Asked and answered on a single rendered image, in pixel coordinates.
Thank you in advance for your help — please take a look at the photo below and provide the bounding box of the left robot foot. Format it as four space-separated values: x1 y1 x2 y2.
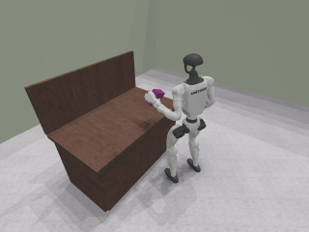
164 168 179 184

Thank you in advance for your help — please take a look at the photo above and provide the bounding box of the sponge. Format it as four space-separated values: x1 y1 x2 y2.
146 89 165 106

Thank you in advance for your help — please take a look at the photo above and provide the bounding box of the left robot hand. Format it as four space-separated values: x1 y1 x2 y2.
144 88 161 103

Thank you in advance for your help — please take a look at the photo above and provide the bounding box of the table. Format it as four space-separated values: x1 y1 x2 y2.
24 50 176 212

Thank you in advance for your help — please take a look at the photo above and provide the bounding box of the robot left forearm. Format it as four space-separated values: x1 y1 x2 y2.
152 99 178 121

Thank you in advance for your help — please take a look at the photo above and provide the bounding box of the left robot upper arm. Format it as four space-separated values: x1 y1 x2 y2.
171 83 185 121

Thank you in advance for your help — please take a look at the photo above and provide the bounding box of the robot left shin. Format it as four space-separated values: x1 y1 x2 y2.
166 148 177 177

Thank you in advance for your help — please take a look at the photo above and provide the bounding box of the right robot upper arm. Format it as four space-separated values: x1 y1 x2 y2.
202 76 215 105

